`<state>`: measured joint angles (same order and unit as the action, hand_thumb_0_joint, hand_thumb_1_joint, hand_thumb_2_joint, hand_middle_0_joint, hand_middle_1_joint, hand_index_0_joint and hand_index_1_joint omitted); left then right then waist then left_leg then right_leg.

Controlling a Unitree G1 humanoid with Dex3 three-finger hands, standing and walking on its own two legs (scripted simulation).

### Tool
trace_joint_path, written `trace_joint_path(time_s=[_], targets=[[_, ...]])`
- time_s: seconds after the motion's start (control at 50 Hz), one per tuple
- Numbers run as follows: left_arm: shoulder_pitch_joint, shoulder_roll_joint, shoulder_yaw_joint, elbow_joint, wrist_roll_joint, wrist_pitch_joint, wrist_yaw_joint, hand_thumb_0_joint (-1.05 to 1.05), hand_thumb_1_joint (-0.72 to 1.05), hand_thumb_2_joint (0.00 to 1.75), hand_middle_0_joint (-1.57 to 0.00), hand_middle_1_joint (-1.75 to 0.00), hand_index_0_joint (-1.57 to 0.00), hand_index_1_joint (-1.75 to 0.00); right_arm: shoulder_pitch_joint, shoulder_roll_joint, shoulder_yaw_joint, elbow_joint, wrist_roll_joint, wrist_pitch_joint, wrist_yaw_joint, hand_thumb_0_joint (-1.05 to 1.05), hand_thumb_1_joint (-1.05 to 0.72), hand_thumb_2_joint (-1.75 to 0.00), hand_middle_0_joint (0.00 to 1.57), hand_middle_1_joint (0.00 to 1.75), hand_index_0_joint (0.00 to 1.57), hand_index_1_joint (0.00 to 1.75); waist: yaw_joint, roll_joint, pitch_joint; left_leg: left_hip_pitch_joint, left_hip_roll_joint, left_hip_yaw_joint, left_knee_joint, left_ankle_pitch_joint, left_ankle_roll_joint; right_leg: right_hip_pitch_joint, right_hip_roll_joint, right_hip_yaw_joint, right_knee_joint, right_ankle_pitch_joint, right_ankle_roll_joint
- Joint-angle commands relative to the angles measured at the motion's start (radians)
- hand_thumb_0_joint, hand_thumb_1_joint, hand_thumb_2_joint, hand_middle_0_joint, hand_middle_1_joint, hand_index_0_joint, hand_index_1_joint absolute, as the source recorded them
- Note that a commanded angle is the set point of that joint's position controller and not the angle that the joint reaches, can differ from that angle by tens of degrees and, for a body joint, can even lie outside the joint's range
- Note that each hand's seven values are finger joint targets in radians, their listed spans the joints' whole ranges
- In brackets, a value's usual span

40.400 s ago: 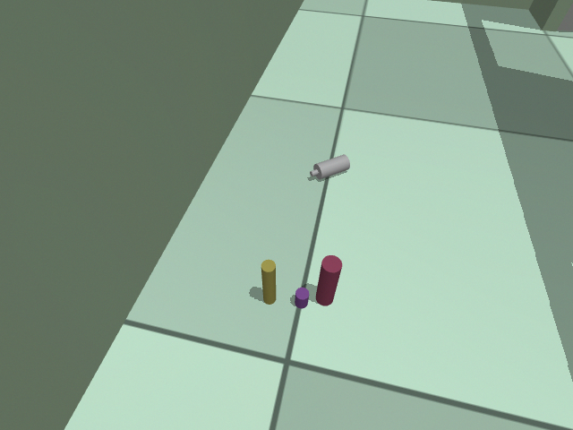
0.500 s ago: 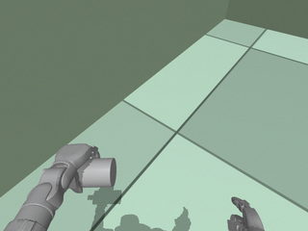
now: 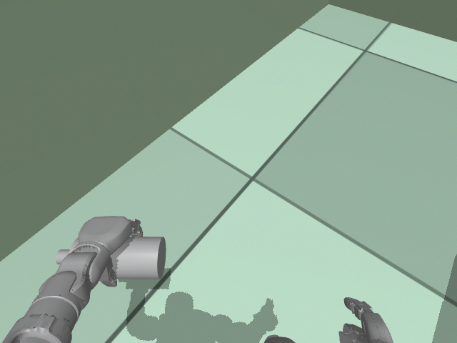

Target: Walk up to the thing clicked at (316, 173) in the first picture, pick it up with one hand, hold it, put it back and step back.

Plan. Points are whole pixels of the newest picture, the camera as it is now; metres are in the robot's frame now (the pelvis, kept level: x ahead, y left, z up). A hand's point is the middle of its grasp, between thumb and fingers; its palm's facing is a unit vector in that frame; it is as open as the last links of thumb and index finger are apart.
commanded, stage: crouch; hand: left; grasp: from above
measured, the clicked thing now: (111, 257) +0.30 +0.24 -0.11
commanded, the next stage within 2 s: lower in 1.72 s
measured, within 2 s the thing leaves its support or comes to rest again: neither
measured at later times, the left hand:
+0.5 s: hand (142, 258) +0.37 +0.23 -0.32, palm faces -0.43 +0.06 -0.90, open 10.9 cm
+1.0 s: hand (154, 268) +0.40 +0.23 -0.49, palm faces -0.44 +0.03 -0.90, open 10.9 cm
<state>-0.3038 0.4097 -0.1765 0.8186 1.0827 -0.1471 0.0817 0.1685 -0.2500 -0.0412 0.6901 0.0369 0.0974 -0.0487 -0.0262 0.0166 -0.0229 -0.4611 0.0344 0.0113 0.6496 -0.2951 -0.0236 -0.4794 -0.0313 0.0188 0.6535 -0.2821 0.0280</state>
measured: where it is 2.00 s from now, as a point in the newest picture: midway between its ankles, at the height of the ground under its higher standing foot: outside the picture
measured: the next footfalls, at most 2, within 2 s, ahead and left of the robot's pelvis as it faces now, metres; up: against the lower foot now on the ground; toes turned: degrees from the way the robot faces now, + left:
none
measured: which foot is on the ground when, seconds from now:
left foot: down 0.00-1.00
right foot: down 0.00-1.00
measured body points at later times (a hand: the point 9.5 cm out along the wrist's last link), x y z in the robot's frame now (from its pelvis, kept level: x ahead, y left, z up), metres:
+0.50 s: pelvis -0.05 +0.02 -0.19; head +0.12 +0.03 +0.23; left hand +0.39 +0.23 -0.26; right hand -0.02 -0.26 -0.32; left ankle +0.02 +0.14 -0.72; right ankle +0.03 -0.14 -0.72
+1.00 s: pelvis -0.06 +0.01 -0.32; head +0.18 +0.04 +0.06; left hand +0.42 +0.23 -0.44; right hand +0.01 -0.27 -0.44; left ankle +0.02 +0.14 -0.72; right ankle +0.03 -0.14 -0.72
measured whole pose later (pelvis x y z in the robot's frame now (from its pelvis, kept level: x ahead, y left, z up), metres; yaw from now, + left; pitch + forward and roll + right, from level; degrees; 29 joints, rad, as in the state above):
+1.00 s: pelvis -0.06 +0.01 -0.32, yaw -2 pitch +38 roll -5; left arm -0.87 0.55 0.00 1.30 1.26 -0.13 0.39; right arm 0.15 -0.25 -0.04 0.72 -0.11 -0.05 0.08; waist -0.19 0.02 -0.15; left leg -2.06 0.01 -0.10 2.08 -0.69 -0.03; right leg -2.03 -0.02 0.00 2.02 -0.66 0.05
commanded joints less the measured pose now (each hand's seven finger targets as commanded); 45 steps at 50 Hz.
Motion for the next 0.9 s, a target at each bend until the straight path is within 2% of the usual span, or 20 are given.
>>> trace_joint_path(time_s=[0.0, 0.06, 0.1, 0.16, 0.22, 0.28, 0.32, 0.38, 0.4, 0.44, 0.5, 0.52, 0.54, 0.64, 0.72, 0.76, 0.78, 0.8, 0.86, 0.88], targets=[[-0.413, 0.183, 0.092, -0.079, 0.049, -0.027, 0.152, 0.0, 0.81, 0.97, -1.22, -0.65, -1.18, -0.7, 0.031, -0.141, -0.065, -0.075, -0.029, -0.034, 0.003, 0.0, -0.9, -0.9, 0.2, 0.3, 0.2, 0.3, -0.04, -0.009, -0.333, -0.028, -0.053, 0.025, 0.155, 0.143, 0.02, -0.122, 0.041, -0.022, 0.088, 0.133, -0.032], [-0.457, 0.172, 0.083, 0.025, 0.101, -0.026, 0.231, 0.0, 0.8, 0.89, -1.18, -0.65, -1.16, -0.67, 0.068, -0.151, -0.076, -0.073, -0.041, -0.036, 0.018, 0.0, -0.9, -0.9, 0.2, 0.3, 0.2, 0.3, -0.056, -0.013, -0.385, -0.194, -0.053, 0.024, 0.288, 0.081, 0.022, -0.24, 0.037, -0.022, 0.211, 0.083, -0.035], [-0.515, 0.205, 0.102, 0.064, 0.125, -0.017, 0.275, 0.0, 0.79, 0.91, -1.18, -0.65, -1.15, -0.68, 0.084, -0.162, -0.084, -0.071, -0.046, -0.036, 0.022, 0.0, -0.9, -0.9, 0.2, 0.3, 0.2, 0.3, -0.058, 0.007, -0.424, -0.29, -0.052, 0.025, 0.363, 0.034, 0.023, -0.324, 0.037, -0.021, 0.281, 0.041, -0.036], [-0.632, 0.236, 0.112, 0.078, 0.142, 0.007, 0.315, 0.0, 0.79, 0.91, -1.16, -0.68, -1.15, -0.7, 0.109, -0.17, -0.088, -0.053, -0.055, -0.049, 0.02, 0.0, -0.9, -0.9, 0.2, 0.3, 0.2, 0.3, -0.069, 0.093, -0.532, -0.348, -0.047, 0.013, 0.441, -0.008, 0.021, -0.445, 0.041, -0.032, 0.38, -0.01, -0.046], [-0.653, 0.224, 0.115, 0.167, 0.126, 0.036, 0.338, 0.0, 0.79, 0.94, -1.15, -0.7, -1.14, -0.72, 0.128, -0.172, -0.093, -0.029, -0.063, -0.067, 0.011, 0.0, -0.9, -0.9, 0.2, 0.3, 0.2, 0.3, -0.079, 0.072, -0.564, -0.465, -0.041, -0.006, 0.514, -0.065, 0.025, -0.543, 0.047, -0.046, 0.475, -0.061, -0.052], [-0.712, 0.262, 0.132, 0.181, 0.116, 0.057, 0.342, 0.0, 0.79, 0.98, -1.19, -0.67, -1.15, -0.71, 0.145, -0.179, -0.096, -0.017, -0.073, -0.087, 0.004, 0.0, -0.9, -0.9, 0.2, 0.3, 0.2, 0.3, -0.088, 0.086, -0.666, -0.547, -0.034, -0.021, 0.609, -0.088, 0.028, -0.627, 0.046, -0.051, 0.574, -0.079, -0.053], [-0.728, 0.246, 0.129, 0.179, 0.102, 0.069, 0.337, 0.0, 0.77, 0.99, -1.17, -0.67, -1.13, -0.71, 0.15, -0.179, -0.099, -0.019, -0.078, -0.097, 0.002, 0.0, -0.9, -0.9, 0.2, 0.3, 0.2, 0.3, -0.094, 0.108, -0.705, -0.586, -0.032, -0.032, 0.646, -0.121, 0.025, -0.684, 0.043, -0.056, 0.63, -0.108, -0.058], [-0.732, 0.225, 0.127, 0.203, 0.09, 0.082, 0.32, 0.0, 0.77, 0.97, -1.17, -0.66, -1.13, -0.7, 0.155, -0.179, -0.102, -0.007, -0.084, -0.108, 0.004, 0.0, -0.9, -0.9, 0.2, 0.3, 0.2, 0.3, -0.102, 0.112, -0.718, -0.653, -0.029, -0.049, 0.698, -0.159, 0.02, -0.779, 0.043, -0.067, 0.701, -0.141, -0.06], [-0.745, 0.257, 0.142, 0.205, 0.091, 0.083, 0.314, 0.0, 0.78, 0.99, -1.17, -0.68, -1.14, -0.71, 0.156, -0.183, -0.099, -0.007, -0.085, -0.111, 0.004, 0.0, -0.9, -0.9, 0.2, 0.3, 0.2, 0.3, -0.107, 0.131, -0.732, -0.657, -0.026, -0.057, 0.722, -0.153, 0.017, -0.82, 0.04, -0.07, 0.734, -0.141, -0.061], [-0.757, 0.229, 0.132, 0.243, 0.088, 0.083, 0.299, 0.0, 0.79, 0.96, -1.17, -0.67, -1.14, -0.7, 0.162, -0.181, -0.096, -0.004, -0.088, -0.115, 0.009, 0.0, -0.9, -0.9, 0.2, 0.3, 0.2, 0.3, -0.126, 0.124, -0.727, -0.719, -0.027, -0.064, 0.772, -0.163, 0.019, -0.88, 0.041, -0.078, 0.787, -0.153, -0.063], [-0.759, 0.257, 0.155, 0.268, 0.095, 0.069, 0.292, 0.0, 0.81, 0.96, -1.18, -0.68, -1.16, -0.7, 0.168, -0.185, -0.09, -0.001, -0.094, -0.122, 0.019, 0.0, -0.9, -0.9, 0.2, 0.3, 0.2, 0.3, -0.134, 0.111, -0.728, -0.829, -0.035, -0.064, 0.842, -0.195, 0.026, -0.934, 0.038, -0.081, 0.849, -0.178, -0.063], [-0.755, 0.295, 0.176, 0.262, 0.102, 0.064, 0.293, 0.0, 0.82, 0.98, -1.19, -0.68, -1.17, -0.71, 0.173, -0.188, -0.089, -0.006, -0.092, -0.124, 0.023, 0.0, -0.9, -0.9, 0.2, 0.3, 0.2, 0.3, -0.125, 0.104, -0.749, -0.843, -0.038, -0.068, 0.855, -0.209, 0.027, -0.943, 0.038, -0.083, 0.867, -0.194, -0.064], [-0.744, 0.279, 0.172, 0.31, 0.107, 0.06, 0.291, 0.0, 0.83, 0.98, -1.18, -0.69, -1.16, -0.71, 0.174, -0.19, -0.083, 0.0, -0.097, -0.126, 0.028, 0.0, -0.9, -0.9, 0.2, 0.3, 0.2, 0.3, -0.146, 0.1, -0.709, -0.887, -0.037, -0.072, 0.882, -0.221, 0.028, -0.995, 0.034, -0.084, 0.889, -0.203, -0.062], [-0.807, 0.352, 0.222, 0.24, 0.142, 0.017, 0.31, 0.0, 0.86, 1.0, -1.21, -0.68, -1.18, -0.71, 0.196, -0.207, -0.076, 0.004, -0.109, -0.143, 0.054, 0.0, -0.9, -0.9, 0.2, 0.3, 0.2, 0.3, -0.147, 0.164, -0.825, -0.881, -0.04, -0.087, 0.974, -0.173, 0.022, -1.093, 0.027, -0.092, 0.994, -0.18, -0.064], [-0.891, 0.362, 0.232, 0.204, 0.16, -0.01, 0.342, 0.0, 0.85, 1.02, -1.22, -0.68, -1.19, -0.71, 0.217, -0.203, -0.071, 0.017, -0.126, -0.155, 0.073, 0.0, -0.9, -0.9, 0.2, 0.3, 0.2, 0.3, -0.165, 0.202, -0.902, -0.902, -0.047, -0.056, 1.075, -0.107, 0.031, -1.109, 0.031, -0.09, 1.049, -0.124, -0.062], [-0.877, 0.361, 0.236, 0.239, 0.168, -0.008, 0.356, 0.0, 0.87, 1.01, -1.21, -0.7, -1.19, -0.72, 0.223, -0.197, -0.067, 0.017, -0.133, -0.159, 0.085, 0.0, -0.9, -0.9, 0.2, 0.3, 0.2, 0.3, -0.168, 0.213, -0.89, -0.918, -0.046, -0.046, 1.115, -0.082, 0.033, -1.129, 0.03, -0.091, 1.073, -0.102, -0.06], [-0.911, 0.347, 0.226, 0.234, 0.169, -0.01, 0.359, 0.0, 0.86, 1.03, -1.21, -0.7, -1.19, -0.73, 0.231, -0.199, -0.065, 0.02, -0.137, -0.159, 0.091, 0.0, -0.9, -0.9, 0.2, 0.3, 0.2, 0.3, -0.183, 0.209, -0.893, -0.93, -0.046, -0.042, 1.131, -0.082, 0.036, -1.131, 0.03, -0.092, 1.078, -0.097, -0.058], [-0.92, 0.369, 0.235, 0.249, 0.177, -0.007, 0.366, 0.0, 0.85, 1.01, -1.2, -0.7, -1.18, -0.72, 0.23, -0.204, -0.069, 0.027, -0.138, -0.159, 0.092, 0.0, -0.9, -0.9, 0.2, 0.3, 0.2, 0.3, -0.178, 0.217, -0.886, -0.95, -0.046, -0.041, 1.139, -0.102, 0.035, -1.15, 0.032, -0.094, 1.089, -0.11, -0.06], [-0.929, 0.343, 0.22, 0.284, 0.171, 0.003, 0.367, 0.0, 0.84, 0.98, -1.19, -0.68, -1.17, -0.7, 0.225, -0.207, -0.068, 0.026, -0.144, -0.162, 0.104, 0.0, -0.9, -0.9, 0.2, 0.3, 0.2, 0.3, -0.186, 0.256, -0.85, -0.956, -0.043, -0.051, 1.146, -0.131, 0.025, -1.216, 0.027, -0.106, 1.125, -0.145, -0.065], [-0.929, 0.371, 0.231, 0.287, 0.173, 0.007, 0.367, 0.0, 0.84, 0.98, -1.19, -0.68, -1.17, -0.71, 0.22, -0.213, -0.071, 0.026, -0.144, -0.161, 0.105, 0.0, -0.9, -0.9, 0.2, 0.3, 0.2, 0.3, -0.175, 0.252, -0.864, -0.965, -0.043, -0.044, 1.163, -0.131, 0.028, -1.213, 0.032, -0.107, 1.134, -0.141, -0.065]])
